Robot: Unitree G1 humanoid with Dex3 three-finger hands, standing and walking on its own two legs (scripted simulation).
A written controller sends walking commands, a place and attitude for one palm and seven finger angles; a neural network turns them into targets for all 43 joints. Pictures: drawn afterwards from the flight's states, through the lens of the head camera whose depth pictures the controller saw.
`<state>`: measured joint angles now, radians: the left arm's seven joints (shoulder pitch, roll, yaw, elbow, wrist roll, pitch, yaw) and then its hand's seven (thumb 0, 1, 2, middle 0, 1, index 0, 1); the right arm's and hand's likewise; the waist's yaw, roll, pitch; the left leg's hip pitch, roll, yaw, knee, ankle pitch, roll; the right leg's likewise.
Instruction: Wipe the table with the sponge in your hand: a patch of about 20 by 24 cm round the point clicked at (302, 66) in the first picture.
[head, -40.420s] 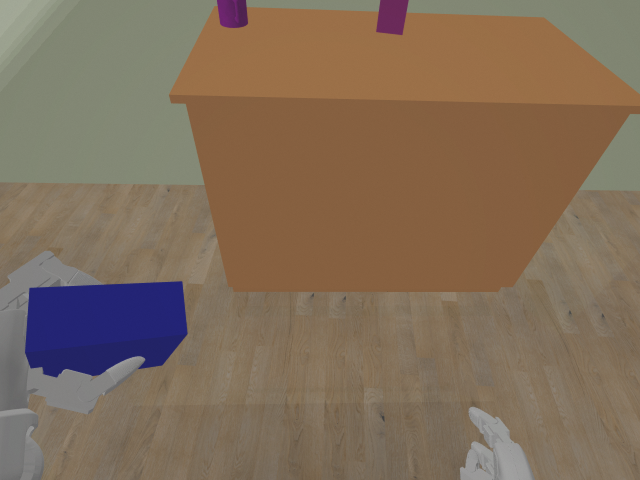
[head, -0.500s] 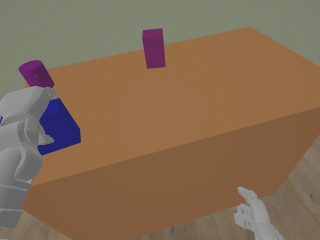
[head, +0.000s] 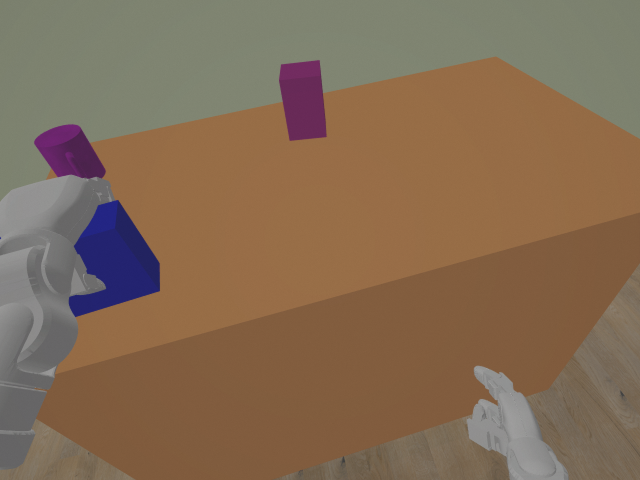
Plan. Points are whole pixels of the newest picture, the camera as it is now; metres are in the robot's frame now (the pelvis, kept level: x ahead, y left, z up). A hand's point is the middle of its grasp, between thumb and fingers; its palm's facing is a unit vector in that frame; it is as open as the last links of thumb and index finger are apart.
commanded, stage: lower the sponge onto the table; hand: left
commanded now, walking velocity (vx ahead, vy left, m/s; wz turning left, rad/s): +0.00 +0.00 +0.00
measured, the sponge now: (94, 273) +0.27 +0.33 +0.15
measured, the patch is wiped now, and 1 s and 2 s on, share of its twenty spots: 0.00 0.00 0.10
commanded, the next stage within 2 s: wipe forward along the first lane in 1.28 s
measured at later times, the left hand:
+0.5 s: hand (83, 255) +0.27 +0.33 +0.18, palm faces +0.02 +0.00 -1.00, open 9.6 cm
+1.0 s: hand (85, 267) +0.27 +0.34 +0.15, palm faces +0.01 -0.02 -1.00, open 9.6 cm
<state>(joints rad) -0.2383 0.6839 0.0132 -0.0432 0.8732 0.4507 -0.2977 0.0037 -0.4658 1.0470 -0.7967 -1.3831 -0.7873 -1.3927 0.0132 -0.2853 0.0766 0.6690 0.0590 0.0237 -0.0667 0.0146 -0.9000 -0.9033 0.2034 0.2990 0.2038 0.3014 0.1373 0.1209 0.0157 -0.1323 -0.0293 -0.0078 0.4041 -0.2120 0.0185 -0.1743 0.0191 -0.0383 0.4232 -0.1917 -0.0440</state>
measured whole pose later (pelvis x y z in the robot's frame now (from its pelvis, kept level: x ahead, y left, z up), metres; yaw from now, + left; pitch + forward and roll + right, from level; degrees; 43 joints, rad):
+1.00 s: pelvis +0.00 +0.00 +0.00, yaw +0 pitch -3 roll +0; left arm -0.16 0.65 0.04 0.03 0.87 0.35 -0.20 0.00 -0.47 1.05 -0.80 -1.38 -0.79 -1.39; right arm 0.04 -0.28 0.06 0.69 0.05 0.00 -0.08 0.01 -0.90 -0.90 0.20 0.30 0.20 0.30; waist 0.13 0.10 0.03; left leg -0.13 -0.03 -0.01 0.41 -0.22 0.02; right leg -0.17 0.02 -0.04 0.41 -0.19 -0.04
